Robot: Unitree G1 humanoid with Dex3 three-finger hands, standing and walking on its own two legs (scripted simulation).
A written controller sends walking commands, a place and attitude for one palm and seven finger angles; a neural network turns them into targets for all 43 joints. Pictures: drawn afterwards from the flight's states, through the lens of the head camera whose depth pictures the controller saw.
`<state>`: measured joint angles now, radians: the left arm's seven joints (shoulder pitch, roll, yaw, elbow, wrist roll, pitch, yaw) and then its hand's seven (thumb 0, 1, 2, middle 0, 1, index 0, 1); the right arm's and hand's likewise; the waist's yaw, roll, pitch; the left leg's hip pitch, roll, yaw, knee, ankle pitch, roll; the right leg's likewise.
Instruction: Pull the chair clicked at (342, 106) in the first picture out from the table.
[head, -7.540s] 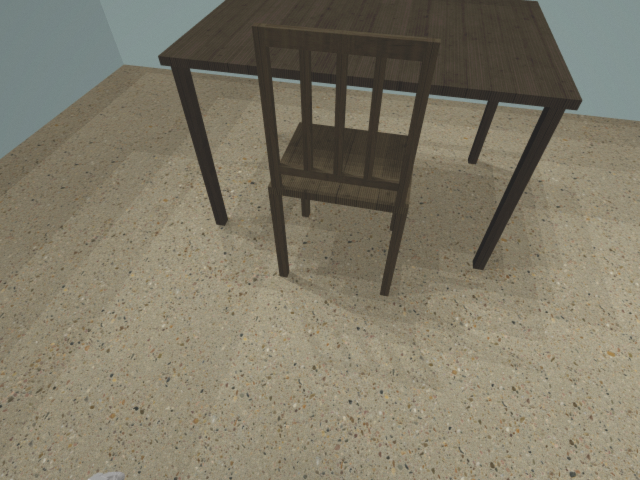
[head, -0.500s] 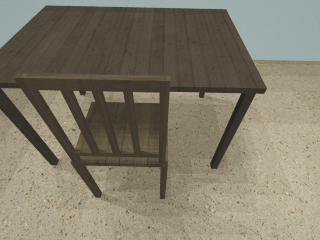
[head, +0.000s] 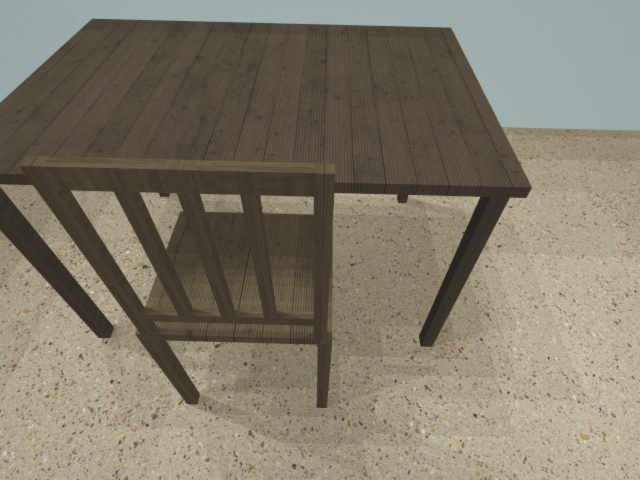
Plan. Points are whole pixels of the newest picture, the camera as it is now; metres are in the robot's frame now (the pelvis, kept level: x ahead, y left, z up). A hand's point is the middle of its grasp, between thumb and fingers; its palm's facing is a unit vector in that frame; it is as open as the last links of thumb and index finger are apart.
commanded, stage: look again from close up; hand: left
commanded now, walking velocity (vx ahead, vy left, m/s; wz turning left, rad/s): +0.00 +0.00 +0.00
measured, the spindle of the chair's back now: (211, 262) +0.45 +0.22 -0.06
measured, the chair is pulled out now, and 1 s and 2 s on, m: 0.00 0.00 0.00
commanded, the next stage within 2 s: raise the hand toward the chair's back in 0.02 s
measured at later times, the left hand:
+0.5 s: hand (213, 465) +0.15 +0.14 -0.06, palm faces -0.02 -1.00 +0.02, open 8.8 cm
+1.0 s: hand (177, 460) +0.15 +0.19 -0.05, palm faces +0.05 -1.00 -0.05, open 13.2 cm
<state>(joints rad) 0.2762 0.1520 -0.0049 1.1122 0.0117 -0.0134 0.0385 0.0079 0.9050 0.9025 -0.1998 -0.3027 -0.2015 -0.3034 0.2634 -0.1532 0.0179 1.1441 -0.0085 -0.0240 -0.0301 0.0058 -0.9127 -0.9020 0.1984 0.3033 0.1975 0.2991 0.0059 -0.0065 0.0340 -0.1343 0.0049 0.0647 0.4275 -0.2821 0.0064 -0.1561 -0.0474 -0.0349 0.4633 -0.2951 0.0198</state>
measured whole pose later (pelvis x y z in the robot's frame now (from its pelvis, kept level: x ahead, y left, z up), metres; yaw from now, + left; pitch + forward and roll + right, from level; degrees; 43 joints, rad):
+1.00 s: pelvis -0.07 -0.01 -0.10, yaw +2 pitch +15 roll -2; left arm 0.36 0.22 0.19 0.03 -0.27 -0.38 -0.26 0.01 0.07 0.55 -0.12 -0.17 -0.12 -0.17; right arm 0.27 -0.21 -0.01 0.60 0.02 -0.24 -0.06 0.01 -0.90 -0.90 0.20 0.30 0.20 0.30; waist -0.02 0.04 -0.13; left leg -0.95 0.04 -0.02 1.19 -0.50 -0.01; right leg -0.92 -0.04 -0.09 1.15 -0.50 -0.01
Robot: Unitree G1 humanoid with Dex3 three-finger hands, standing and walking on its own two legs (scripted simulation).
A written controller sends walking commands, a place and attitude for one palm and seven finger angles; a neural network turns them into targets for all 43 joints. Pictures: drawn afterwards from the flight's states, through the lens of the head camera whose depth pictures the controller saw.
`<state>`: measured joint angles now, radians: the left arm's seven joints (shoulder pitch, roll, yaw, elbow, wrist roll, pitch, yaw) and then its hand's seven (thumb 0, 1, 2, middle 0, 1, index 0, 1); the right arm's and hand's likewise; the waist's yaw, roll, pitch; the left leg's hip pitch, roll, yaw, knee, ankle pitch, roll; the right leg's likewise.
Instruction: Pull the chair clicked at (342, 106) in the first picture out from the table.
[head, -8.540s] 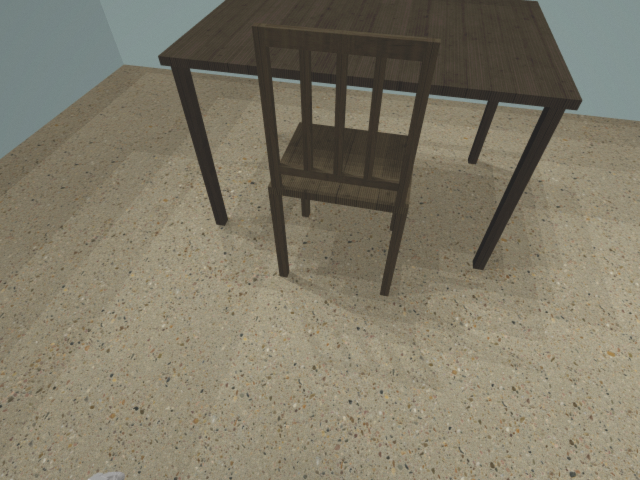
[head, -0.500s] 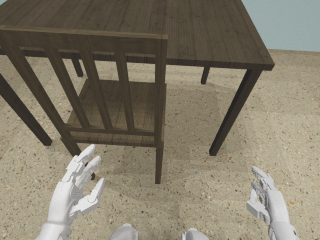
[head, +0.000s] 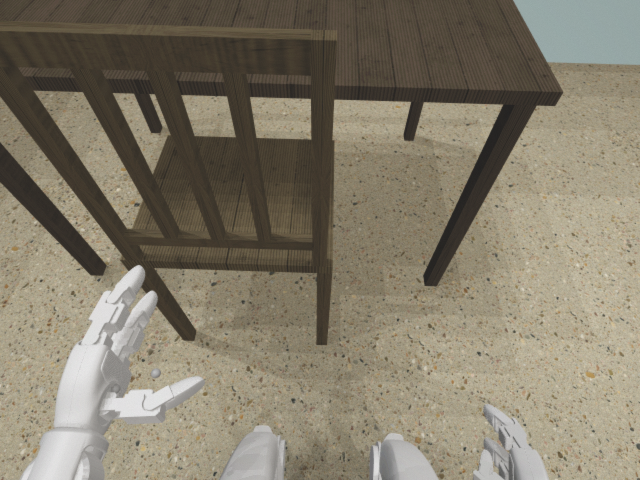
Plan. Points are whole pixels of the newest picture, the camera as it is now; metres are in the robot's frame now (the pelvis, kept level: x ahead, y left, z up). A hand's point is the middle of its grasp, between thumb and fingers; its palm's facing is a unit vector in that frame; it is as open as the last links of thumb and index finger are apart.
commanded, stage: raise the hand toward the chair's back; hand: left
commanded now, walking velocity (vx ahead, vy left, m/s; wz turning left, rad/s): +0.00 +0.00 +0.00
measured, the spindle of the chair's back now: (195, 170) +0.53 +0.21 +0.04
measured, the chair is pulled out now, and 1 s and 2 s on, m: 0.00 0.00 0.00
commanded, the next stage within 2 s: aim the fingers beside a spindle in 1.22 s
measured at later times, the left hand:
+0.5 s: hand (135, 354) +0.25 +0.21 +0.05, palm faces +0.02 -1.00 -0.07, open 16.7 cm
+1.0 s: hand (140, 327) +0.28 +0.22 +0.06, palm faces +0.01 -1.00 -0.07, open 16.9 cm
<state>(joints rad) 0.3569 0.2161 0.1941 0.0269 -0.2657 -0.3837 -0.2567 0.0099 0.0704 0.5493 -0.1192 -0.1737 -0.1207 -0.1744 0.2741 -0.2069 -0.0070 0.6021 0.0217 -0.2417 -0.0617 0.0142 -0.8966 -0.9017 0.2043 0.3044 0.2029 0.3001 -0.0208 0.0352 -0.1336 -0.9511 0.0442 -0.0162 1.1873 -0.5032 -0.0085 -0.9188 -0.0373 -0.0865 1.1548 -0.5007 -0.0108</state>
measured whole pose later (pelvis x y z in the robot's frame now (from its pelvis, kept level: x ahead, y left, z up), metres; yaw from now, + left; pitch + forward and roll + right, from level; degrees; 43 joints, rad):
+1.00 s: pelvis +0.03 +0.01 +0.02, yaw +0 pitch +16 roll -2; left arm 0.28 0.26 0.24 0.09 -0.27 -0.38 -0.29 -0.01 -0.50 0.30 -0.06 -0.08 -0.06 -0.08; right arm 0.24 -0.25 -0.01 0.56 0.02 -0.21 -0.05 0.01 -0.90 -0.90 0.20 0.30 0.20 0.30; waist -0.03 0.03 -0.13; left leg -0.87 0.03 -0.01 1.11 -0.52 0.01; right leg -0.83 -0.04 -0.08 1.06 -0.50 0.01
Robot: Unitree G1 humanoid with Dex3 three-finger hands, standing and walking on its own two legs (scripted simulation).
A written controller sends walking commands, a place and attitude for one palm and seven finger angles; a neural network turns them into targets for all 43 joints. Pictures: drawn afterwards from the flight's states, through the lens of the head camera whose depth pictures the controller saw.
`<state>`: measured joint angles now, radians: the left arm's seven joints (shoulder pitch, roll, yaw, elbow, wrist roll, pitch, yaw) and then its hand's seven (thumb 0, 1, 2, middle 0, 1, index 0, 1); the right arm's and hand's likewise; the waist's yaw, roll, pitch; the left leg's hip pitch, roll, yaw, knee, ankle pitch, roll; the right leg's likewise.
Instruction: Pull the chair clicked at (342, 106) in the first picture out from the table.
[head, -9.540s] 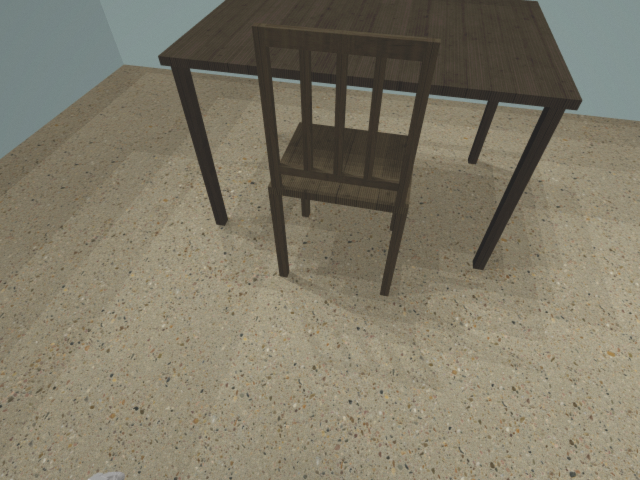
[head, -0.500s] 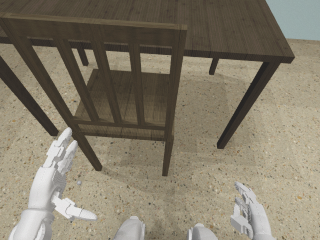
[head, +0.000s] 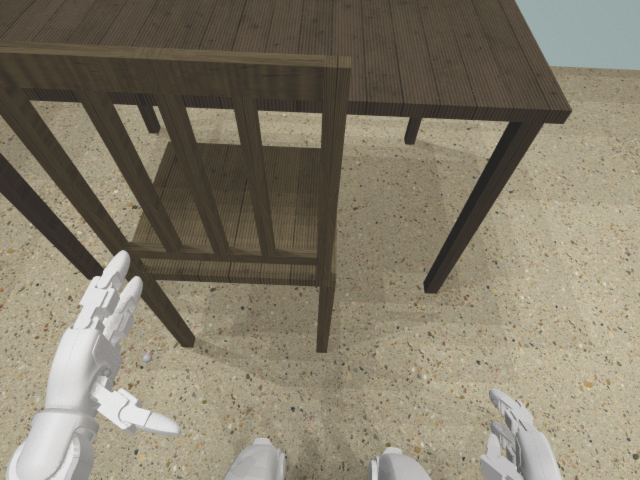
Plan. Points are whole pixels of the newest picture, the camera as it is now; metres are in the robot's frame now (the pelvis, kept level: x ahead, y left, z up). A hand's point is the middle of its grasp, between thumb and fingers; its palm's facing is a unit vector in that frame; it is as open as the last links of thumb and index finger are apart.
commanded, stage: raise the hand toward the chair's back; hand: left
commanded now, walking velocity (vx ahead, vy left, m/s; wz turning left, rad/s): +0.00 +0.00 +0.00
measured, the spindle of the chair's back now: (200, 188) +0.50 +0.20 +0.02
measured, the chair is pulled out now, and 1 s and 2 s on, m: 0.00 0.00 0.00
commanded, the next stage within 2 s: aim the fingers beside a spindle in 0.22 s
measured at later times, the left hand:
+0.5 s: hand (154, 359) +0.25 +0.20 +0.04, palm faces +0.00 -1.00 -0.06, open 16.9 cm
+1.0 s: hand (177, 324) +0.29 +0.19 +0.02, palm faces -0.01 -1.00 -0.05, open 16.9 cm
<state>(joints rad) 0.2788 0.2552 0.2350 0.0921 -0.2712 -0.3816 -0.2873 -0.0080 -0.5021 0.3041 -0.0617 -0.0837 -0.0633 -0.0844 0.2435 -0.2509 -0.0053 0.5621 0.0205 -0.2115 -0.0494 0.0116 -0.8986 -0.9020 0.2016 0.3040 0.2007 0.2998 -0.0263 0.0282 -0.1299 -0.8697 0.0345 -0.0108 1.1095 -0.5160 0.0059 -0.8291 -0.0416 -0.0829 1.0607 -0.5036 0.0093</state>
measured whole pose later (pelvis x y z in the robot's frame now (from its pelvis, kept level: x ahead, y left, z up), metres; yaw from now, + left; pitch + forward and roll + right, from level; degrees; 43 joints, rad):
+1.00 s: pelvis -0.01 -0.01 -0.02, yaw +0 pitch +19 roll -2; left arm 0.02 0.26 0.24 0.30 -0.25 -0.42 -0.28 -0.01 -0.50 0.30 -0.06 -0.08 -0.06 -0.08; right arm 0.23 -0.26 0.01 0.59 0.01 -0.18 -0.05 0.01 -0.90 -0.90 0.20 0.30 0.20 0.30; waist -0.04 0.03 -0.14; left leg -0.98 0.04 -0.01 1.18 -0.52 0.00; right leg -0.96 -0.04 -0.07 1.15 -0.52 0.00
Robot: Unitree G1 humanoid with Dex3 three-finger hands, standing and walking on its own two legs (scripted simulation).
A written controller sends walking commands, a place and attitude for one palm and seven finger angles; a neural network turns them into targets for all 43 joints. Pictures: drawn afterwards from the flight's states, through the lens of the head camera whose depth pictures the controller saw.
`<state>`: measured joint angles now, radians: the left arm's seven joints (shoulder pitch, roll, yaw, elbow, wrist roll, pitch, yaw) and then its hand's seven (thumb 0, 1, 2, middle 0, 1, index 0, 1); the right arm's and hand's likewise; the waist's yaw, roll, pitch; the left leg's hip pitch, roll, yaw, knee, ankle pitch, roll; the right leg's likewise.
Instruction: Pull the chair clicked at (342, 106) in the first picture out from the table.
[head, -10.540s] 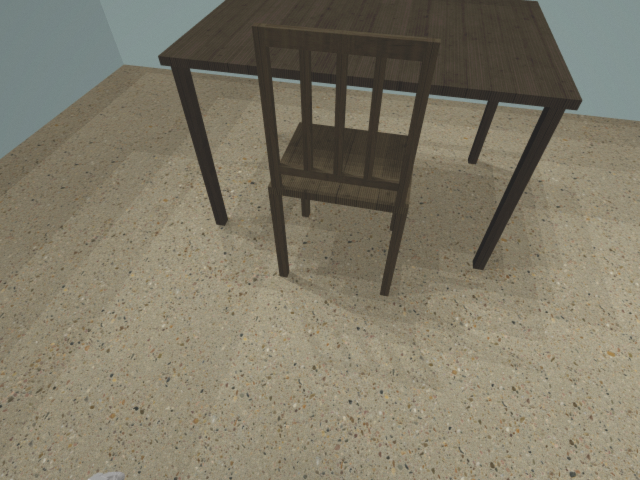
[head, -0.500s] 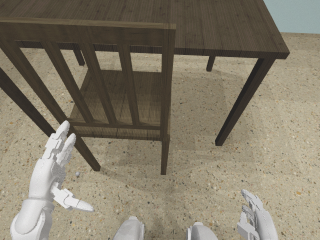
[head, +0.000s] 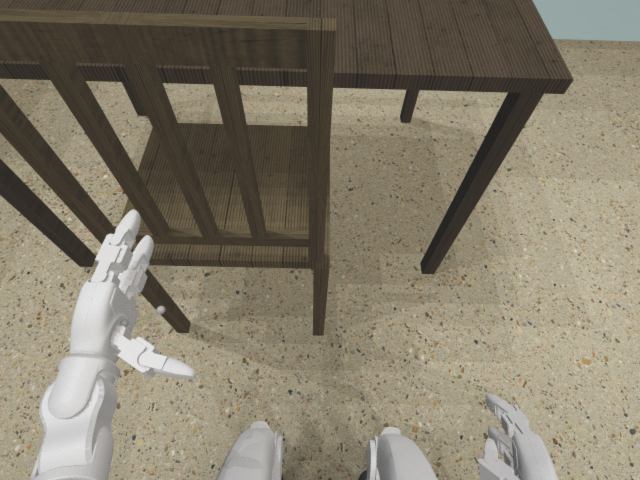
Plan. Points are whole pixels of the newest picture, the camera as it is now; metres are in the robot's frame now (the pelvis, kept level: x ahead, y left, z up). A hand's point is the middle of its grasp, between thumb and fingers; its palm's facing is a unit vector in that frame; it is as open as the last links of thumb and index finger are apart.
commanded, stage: aim the fingers beside a spindle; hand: left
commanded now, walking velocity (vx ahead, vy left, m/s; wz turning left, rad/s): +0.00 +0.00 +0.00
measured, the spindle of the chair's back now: (183, 168) +0.51 +0.21 +0.04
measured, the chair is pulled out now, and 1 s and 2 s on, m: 0.00 0.00 0.00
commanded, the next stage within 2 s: push the fingers through the gap in 1.32 s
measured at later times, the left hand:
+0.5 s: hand (173, 286) +0.34 +0.20 +0.01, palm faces -0.01 -1.00 -0.04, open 16.9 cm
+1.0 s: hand (183, 279) +0.36 +0.19 +0.00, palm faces +0.01 -1.00 -0.05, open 16.9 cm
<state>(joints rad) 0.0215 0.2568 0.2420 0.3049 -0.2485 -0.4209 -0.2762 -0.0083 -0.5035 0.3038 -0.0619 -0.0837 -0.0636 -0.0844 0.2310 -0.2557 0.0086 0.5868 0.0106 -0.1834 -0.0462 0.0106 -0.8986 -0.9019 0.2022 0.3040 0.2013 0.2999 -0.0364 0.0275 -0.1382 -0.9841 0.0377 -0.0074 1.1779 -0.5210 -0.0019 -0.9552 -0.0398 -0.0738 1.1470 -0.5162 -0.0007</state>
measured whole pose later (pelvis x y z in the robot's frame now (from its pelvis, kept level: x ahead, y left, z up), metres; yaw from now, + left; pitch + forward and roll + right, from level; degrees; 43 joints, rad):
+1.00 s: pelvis -0.01 +0.01 -0.02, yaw -1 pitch +22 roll -2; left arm -0.21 0.25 0.26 0.51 -0.18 -0.47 -0.20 -0.01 -0.50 0.30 -0.06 -0.08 -0.06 -0.08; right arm 0.24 -0.25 0.01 0.59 0.00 -0.09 -0.01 0.01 -0.90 -0.90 0.20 0.30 0.20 0.30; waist -0.06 0.03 -0.15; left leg -1.11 0.04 0.01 1.26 -0.54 0.01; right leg -1.08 -0.04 -0.05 1.22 -0.53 0.01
